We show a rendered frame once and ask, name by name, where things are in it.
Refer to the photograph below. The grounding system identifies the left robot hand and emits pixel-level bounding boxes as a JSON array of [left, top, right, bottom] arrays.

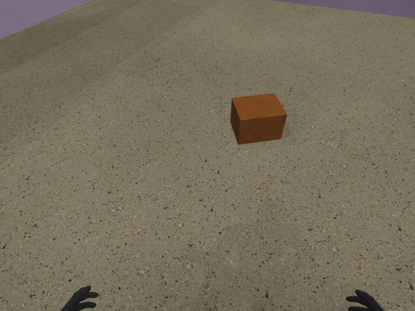
[[61, 286, 99, 311]]

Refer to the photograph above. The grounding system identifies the right robot hand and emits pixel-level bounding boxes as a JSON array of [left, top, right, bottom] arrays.
[[346, 290, 384, 311]]

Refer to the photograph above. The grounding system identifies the carton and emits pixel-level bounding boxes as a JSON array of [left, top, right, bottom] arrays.
[[230, 93, 287, 144]]

